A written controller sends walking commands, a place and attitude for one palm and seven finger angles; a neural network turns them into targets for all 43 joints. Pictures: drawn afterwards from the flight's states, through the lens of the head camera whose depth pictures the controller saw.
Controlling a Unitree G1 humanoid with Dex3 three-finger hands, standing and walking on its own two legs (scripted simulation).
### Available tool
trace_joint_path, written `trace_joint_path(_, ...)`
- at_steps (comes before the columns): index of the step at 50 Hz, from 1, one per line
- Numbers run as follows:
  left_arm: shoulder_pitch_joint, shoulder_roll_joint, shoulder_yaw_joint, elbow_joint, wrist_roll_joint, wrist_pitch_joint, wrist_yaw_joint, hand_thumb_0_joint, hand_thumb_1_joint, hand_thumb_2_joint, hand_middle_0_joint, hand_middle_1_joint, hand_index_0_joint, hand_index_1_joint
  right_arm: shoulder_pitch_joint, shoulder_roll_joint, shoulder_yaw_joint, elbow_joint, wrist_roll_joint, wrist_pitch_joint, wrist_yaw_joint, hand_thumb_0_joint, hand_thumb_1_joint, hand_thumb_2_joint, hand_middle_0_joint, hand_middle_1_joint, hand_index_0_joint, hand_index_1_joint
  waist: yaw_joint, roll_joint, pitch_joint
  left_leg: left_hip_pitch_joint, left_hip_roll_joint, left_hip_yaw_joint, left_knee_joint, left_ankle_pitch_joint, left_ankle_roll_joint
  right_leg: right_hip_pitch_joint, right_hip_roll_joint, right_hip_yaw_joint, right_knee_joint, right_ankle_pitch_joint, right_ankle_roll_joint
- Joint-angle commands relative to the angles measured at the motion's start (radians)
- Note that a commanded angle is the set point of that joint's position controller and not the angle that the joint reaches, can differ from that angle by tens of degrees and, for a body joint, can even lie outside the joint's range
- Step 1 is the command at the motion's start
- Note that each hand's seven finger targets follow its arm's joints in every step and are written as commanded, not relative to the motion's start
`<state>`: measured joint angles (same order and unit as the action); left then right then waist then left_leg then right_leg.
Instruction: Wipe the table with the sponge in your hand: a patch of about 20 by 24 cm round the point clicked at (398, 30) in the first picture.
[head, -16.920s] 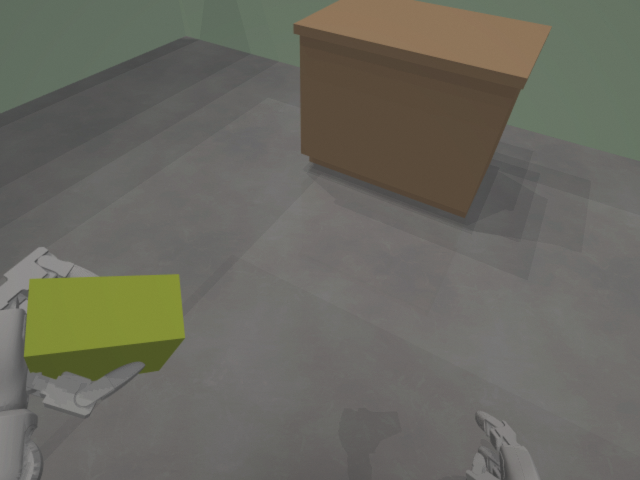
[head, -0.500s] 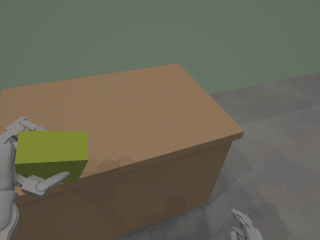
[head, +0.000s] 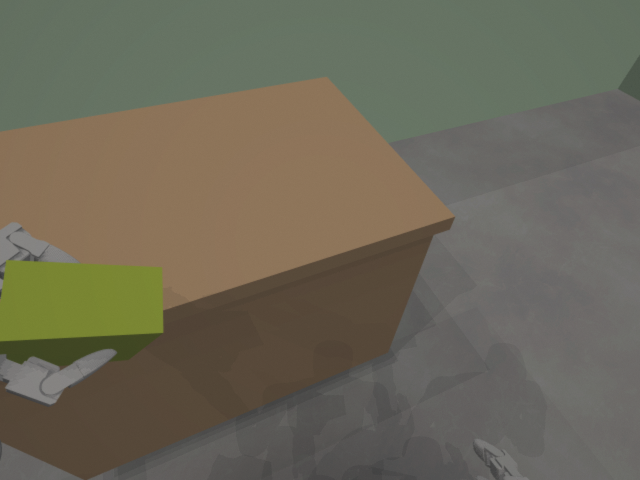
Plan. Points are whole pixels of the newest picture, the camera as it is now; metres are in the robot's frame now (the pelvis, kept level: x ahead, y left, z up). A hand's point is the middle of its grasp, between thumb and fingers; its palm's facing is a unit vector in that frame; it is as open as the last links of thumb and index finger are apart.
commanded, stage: come to a stop and stand still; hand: left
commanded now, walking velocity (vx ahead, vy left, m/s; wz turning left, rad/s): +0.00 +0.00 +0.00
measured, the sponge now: (101, 319) +0.23 +0.23 +0.15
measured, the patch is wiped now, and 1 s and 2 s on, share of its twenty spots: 0.00 0.00 0.00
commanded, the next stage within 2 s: look again from close up in 0.54 s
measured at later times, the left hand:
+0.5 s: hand (93, 342) +0.20 +0.22 +0.16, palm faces +0.39 -0.84 -0.38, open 10.3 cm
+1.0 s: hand (76, 344) +0.21 +0.25 +0.14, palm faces +0.29 -0.88 -0.39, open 10.3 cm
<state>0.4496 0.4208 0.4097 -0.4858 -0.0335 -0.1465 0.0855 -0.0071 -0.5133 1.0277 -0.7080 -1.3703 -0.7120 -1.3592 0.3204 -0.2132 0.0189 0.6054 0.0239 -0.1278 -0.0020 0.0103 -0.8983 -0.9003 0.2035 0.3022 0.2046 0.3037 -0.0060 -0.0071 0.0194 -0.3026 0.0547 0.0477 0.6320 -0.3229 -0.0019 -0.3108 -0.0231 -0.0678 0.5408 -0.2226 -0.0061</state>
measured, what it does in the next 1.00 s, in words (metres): stands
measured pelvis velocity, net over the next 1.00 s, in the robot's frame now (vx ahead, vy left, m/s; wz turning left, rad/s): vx -0.01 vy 0.01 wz -0.02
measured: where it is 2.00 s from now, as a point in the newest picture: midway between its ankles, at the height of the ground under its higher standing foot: outside the picture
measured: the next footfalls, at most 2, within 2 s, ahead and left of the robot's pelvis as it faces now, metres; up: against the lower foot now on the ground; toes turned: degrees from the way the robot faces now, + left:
left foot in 1.64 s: +0.17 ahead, +0.14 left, +0.00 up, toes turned +0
right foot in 1.98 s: +0.21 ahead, -0.03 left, +0.00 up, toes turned +0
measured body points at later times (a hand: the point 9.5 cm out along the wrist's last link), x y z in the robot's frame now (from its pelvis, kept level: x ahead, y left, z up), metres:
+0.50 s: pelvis +0.00 -0.03 +0.01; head +0.01 -0.03 +0.46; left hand +0.18 +0.26 +0.18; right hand +0.19 -0.26 -0.07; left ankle +0.01 +0.10 -0.73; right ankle +0.04 -0.12 -0.73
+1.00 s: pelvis -0.01 +0.01 +0.01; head +0.01 +0.03 +0.46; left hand +0.19 +0.29 +0.16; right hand +0.14 -0.22 -0.06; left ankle +0.01 +0.10 -0.73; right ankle +0.04 -0.12 -0.73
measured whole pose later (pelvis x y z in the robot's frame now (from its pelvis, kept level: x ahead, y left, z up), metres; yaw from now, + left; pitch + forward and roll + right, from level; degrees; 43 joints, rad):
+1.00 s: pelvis -0.01 +0.01 +0.01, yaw -1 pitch -2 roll +0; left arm 0.45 0.37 0.30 -0.38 -0.02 -0.20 0.08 -0.01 -0.51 1.03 -0.71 -1.37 -0.71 -1.35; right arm 0.27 -0.18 0.03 0.57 0.01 -0.14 -0.02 0.01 -0.90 -0.90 0.20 0.30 0.20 0.30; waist 0.02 -0.04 0.06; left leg -0.21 -0.02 0.06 0.47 -0.24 0.04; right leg -0.25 -0.02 -0.03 0.44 -0.16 0.01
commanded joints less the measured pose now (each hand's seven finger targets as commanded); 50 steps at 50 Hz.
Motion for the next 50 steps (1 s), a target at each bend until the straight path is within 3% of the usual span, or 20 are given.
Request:
trace_joint_path(1, -0.118, 0.189, 0.093, -0.224, -0.022, -0.065, 0.020, 0.000, 0.100, 1.300, -1.200, -1.600, -1.200, -1.600, -0.155, -0.117, -0.059, -0.139, 0.008, -0.048, -0.022, 0.000, -0.900, -0.900, 0.200, 0.300, 0.200, 0.300, -0.002, -0.153, -0.137, -0.163, -0.035, -0.013, 0.212, -0.103, 0.045, 0.208, -0.230, 0.248, -0.209, 0.103, -0.132)
trace_joint_path(3, -0.061, 0.147, 0.075, -0.223, -0.042, -0.047, 0.023, 0.000, 0.100, 1.300, -1.200, -1.600, -1.200, -1.600, -0.148, -0.134, -0.083, -0.123, 0.019, -0.057, -0.035, 0.000, -0.900, -0.900, 0.200, 0.300, 0.200, 0.300, 0.001, -0.224, -0.102, -0.027, -0.016, -0.051, 0.155, -0.055, 0.038, 0.033, -0.245, 0.266, -0.225, -0.077, -0.159)
trace_joint_path(6, -0.011, 0.173, 0.118, -0.336, -0.047, -0.063, 0.036, 0.000, 0.100, 1.300, -1.200, -1.600, -1.200, -1.600, -0.192, -0.125, -0.063, -0.129, 0.002, -0.039, -0.041, 0.000, -0.900, -0.900, 0.200, 0.300, 0.200, 0.300, -0.012, 0.119, -0.120, 0.129, 0.022, -0.077, -0.176, 0.099, 0.049, -0.025, -0.103, 0.087, 0.024, -0.022, -0.077)
trace_joint_path(7, 0.002, 0.172, 0.126, -0.350, -0.046, -0.073, 0.042, 0.000, 0.100, 1.300, -1.200, -1.600, -1.200, -1.600, -0.206, -0.133, -0.064, -0.142, -0.004, -0.040, -0.041, 0.000, -0.900, -0.900, 0.200, 0.300, 0.200, 0.300, 0.009, 0.274, -0.118, 0.138, 0.091, -0.190, -0.243, 0.144, 0.073, -0.043, -0.021, 0.022, 0.105, -0.054, -0.034)
trace_joint_path(9, -0.003, 0.204, 0.143, -0.344, -0.029, -0.070, 0.046, 0.000, 0.100, 1.300, -1.200, -1.600, -1.200, -1.600, -0.217, -0.103, -0.053, -0.139, -0.010, -0.042, -0.041, 0.000, -0.900, -0.900, 0.200, 0.300, 0.200, 0.300, 0.019, 0.365, -0.081, 0.142, 0.144, -0.264, -0.294, 0.232, 0.095, -0.074, 0.015, 0.005, 0.117, -0.165, -0.003)
trace_joint_path(12, -0.057, 0.163, 0.107, -0.257, -0.031, -0.059, 0.042, 0.000, 0.100, 1.300, -1.200, -1.600, -1.200, -1.600, -0.194, -0.115, -0.047, -0.139, 0.006, -0.051, -0.038, 0.000, -0.900, -0.900, 0.200, 0.300, 0.200, 0.300, 0.024, 0.119, -0.047, 0.016, 0.113, -0.174, -0.156, 0.323, 0.076, 0.134, -0.009, 0.036, -0.143, 0.071, -0.005)
trace_joint_path(15, -0.067, 0.117, 0.060, -0.182, -0.054, -0.048, 0.034, 0.000, 0.100, 1.300, -1.200, -1.600, -1.200, -1.600, -0.160, -0.126, -0.070, -0.141, 0.016, -0.052, -0.041, 0.000, -0.900, -0.900, 0.200, 0.300, 0.200, 0.300, -0.006, -0.129, -0.092, -0.001, -0.033, -0.051, 0.041, 0.075, 0.022, 0.135, -0.185, 0.230, -0.209, 0.209, -0.097)
trace_joint_path(17, -0.040, 0.120, 0.064, -0.144, -0.063, -0.039, 0.038, 0.000, 0.100, 1.300, -1.200, -1.600, -1.200, -1.600, -0.159, -0.115, -0.061, -0.136, 0.015, -0.048, -0.044, 0.000, -0.900, -0.900, 0.200, 0.300, 0.200, 0.300, -0.002, -0.109, -0.091, 0.016, -0.027, -0.053, 0.005, 0.005, 0.025, 0.094, -0.227, 0.248, -0.240, 0.079, -0.111)
trace_joint_path(22, -0.027, 0.113, 0.046, -0.189, -0.056, -0.040, 0.042, 0.000, 0.100, 1.300, -1.200, -1.600, -1.200, -1.600, -0.205, -0.117, -0.049, -0.158, 0.006, -0.037, -0.052, 0.000, -0.900, -0.900, 0.200, 0.300, 0.200, 0.300, 0.008, 0.027, -0.125, 0.101, 0.052, -0.122, -0.189, 0.150, 0.057, 0.101, -0.091, 0.111, -0.142, 0.037, -0.019)
trace_joint_path(31, -0.091, 0.137, 0.047, -0.258, -0.050, -0.039, 0.063, 0.000, 0.100, 1.300, -1.200, -1.600, -1.200, -1.600, -0.214, -0.117, -0.045, -0.168, 0.005, -0.051, -0.056, 0.000, -0.900, -0.900, 0.200, 0.300, 0.200, 0.300, 0.017, 0.061, -0.103, 0.068, 0.038, -0.124, -0.200, 0.133, 0.046, 0.149, -0.097, 0.125, -0.177, 0.044, -0.028)
trace_joint_path(32, -1.015, 0.859, 0.595, -0.384, 0.103, -0.132, 0.062, 0.000, 0.100, 1.300, -1.200, -1.600, -1.200, -1.600, -0.049, -0.113, -0.073, -0.122, -0.048, -0.093, -0.064, 0.000, -0.900, -0.900, 0.200, 0.300, 0.200, 0.300, 0.067, -0.109, 0.022, -0.056, 0.006, -0.020, -0.039, 0.203, 0.019, 0.038, -0.087, 0.213, -0.270, 0.153, 0.028)
trace_joint_path(33, -0.481, 0.287, 0.213, 0.128, 0.022, -0.112, 0.015, 0.000, 0.100, 1.300, -1.200, -1.600, -1.200, -1.600, -0.111, -0.027, -0.039, -0.092, -0.036, -0.096, -0.056, 0.000, -0.900, -0.900, 0.200, 0.300, 0.200, 0.300, 0.045, -0.161, -0.157, 0.011, -0.093, -0.028, -0.050, 0.107, 0.012, 0.150, -0.166, 0.240, -0.215, 0.243, -0.070)
trace_joint_path(34, -0.326, 0.220, 0.188, 0.022, -0.019, -0.114, 0.035, 0.000, 0.100, 1.300, -1.200, -1.600, -1.200, -1.600, -0.167, -0.074, -0.048, -0.168, -0.007, -0.084, -0.040, 0.000, -0.900, -0.900, 0.200, 0.300, 0.200, 0.300, 0.055, 0.007, -0.166, 0.055, -0.068, -0.042, -0.113, 0.134, 0.003, 0.195, -0.173, 0.289, -0.178, 0.344, -0.085)
trace_joint_path(35, -0.297, 0.138, 0.093, 0.091, -0.015, -0.122, 0.034, 0.000, 0.100, 1.300, -1.200, -1.600, -1.200, -1.600, -0.137, -0.084, -0.044, -0.161, -0.008, -0.088, -0.034, 0.000, -0.900, -0.900, 0.200, 0.300, 0.200, 0.300, 0.045, 0.043, -0.175, 0.067, -0.050, -0.015, -0.137, 0.125, -0.010, 0.215, -0.169, 0.256, -0.185, 0.284, -0.069)
trace_joint_path(38, -0.126, 0.060, -0.017, -0.044, -0.026, -0.138, 0.020, 0.000, 0.100, 1.300, -1.200, -1.600, -1.200, -1.600, -0.166, -0.108, -0.053, -0.165, -0.010, -0.087, -0.007, 0.000, -0.900, -0.900, 0.200, 0.300, 0.200, 0.300, 0.057, 0.116, -0.149, 0.081, -0.027, -0.040, -0.220, 0.145, 0.014, 0.205, -0.094, 0.167, -0.187, 0.073, -0.012)
trace_joint_path(40, -0.064, 0.026, -0.062, -0.091, -0.024, -0.129, 0.018, 0.000, 0.100, 1.300, -1.200, -1.600, -1.200, -1.600, -0.184, -0.109, -0.047, -0.185, -0.005, -0.085, 0.005, 0.000, -0.900, -0.900, 0.200, 0.300, 0.200, 0.300, 0.056, 0.063, -0.120, 0.028, 0.018, -0.091, -0.284, 0.128, 0.025, 0.217, -0.043, 0.102, -0.157, 0.013, -0.004)
trace_joint_path(43, -0.073, 0.105, 0.024, -0.097, -0.008, -0.122, 0.032, 0.000, 0.100, 1.300, -1.200, -1.600, -1.200, -1.600, -0.194, -0.115, -0.047, -0.199, -0.006, -0.078, -0.004, 0.000, -0.900, -0.900, 0.200, 0.300, 0.200, 0.300, 0.058, -0.050, -0.073, -0.078, 0.035, -0.113, -0.347, -0.030, 0.030, 0.232, -0.009, 0.081, -0.146, -0.074, 0.007)
trace_joint_path(44, -0.108, 0.173, 0.090, -0.126, -0.006, -0.124, 0.042, 0.000, 0.100, 1.300, -1.200, -1.600, -1.200, -1.600, -0.203, -0.120, -0.047, -0.204, -0.007, -0.072, -0.013, 0.000, -0.900, -0.900, 0.200, 0.300, 0.200, 0.300, 0.055, -0.014, -0.064, -0.083, 0.029, -0.114, -0.368, -0.052, 0.028, 0.229, -0.001, 0.075, -0.143, -0.087, 0.007)
trace_joint_path(46, -0.149, 0.162, 0.106, -0.130, -0.005, -0.135, 0.042, 0.000, 0.100, 1.300, -1.200, -1.600, -1.200, -1.600, -0.207, -0.108, -0.041, -0.216, -0.012, -0.072, -0.025, 0.000, -0.900, -0.900, 0.200, 0.300, 0.200, 0.300, 0.051, -0.006, -0.065, -0.097, 0.030, -0.114, -0.374, -0.106, 0.038, 0.235, -0.004, 0.076, -0.139, -0.086, 0.005)
trace_joint_path(50, -0.281, 0.174, 0.108, -0.224, 0.006, -0.162, 0.042, 0.000, 0.100, 1.300, -1.200, -1.600, -1.200, -1.600, -0.206, -0.104, -0.037, -0.207, -0.025, -0.092, -0.037, 0.000, -0.900, -0.900, 0.200, 0.300, 0.200, 0.300, 0.042, 0.155, -0.085, -0.086, 0.036, -0.115, -0.379, -0.135, 0.047, 0.268, 0.002, 0.063, -0.105, -0.022, -0.002)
